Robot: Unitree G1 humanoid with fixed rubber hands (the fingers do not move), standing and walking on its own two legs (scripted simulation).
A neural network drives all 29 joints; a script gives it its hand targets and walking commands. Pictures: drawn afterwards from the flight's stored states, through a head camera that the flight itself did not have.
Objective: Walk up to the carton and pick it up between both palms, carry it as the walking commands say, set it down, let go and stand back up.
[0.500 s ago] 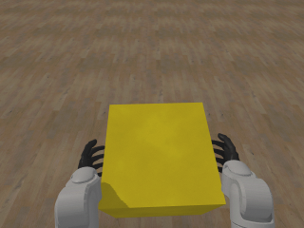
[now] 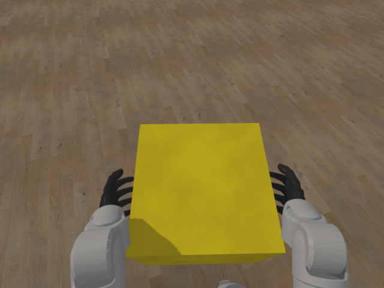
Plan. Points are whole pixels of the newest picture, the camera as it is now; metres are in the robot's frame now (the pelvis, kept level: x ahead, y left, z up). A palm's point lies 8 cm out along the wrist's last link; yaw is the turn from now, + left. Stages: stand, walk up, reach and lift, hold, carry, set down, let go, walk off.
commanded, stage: carry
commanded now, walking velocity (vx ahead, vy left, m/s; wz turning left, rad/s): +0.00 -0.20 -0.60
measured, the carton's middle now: (200, 197) +0.33 +0.00 +0.01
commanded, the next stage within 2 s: none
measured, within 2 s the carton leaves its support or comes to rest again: neither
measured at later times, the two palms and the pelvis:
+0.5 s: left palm (221, 210) +0.27 -0.03 +0.07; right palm out of the picture +0.20 -0.35 +0.08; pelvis -0.03 -0.13 -0.01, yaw -10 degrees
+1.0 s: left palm (263, 232) +0.22 -0.09 +0.10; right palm out of the picture +0.15 -0.40 +0.09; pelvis -0.07 -0.19 +0.00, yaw -12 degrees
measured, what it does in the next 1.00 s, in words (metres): steps to the right: right foot, then left foot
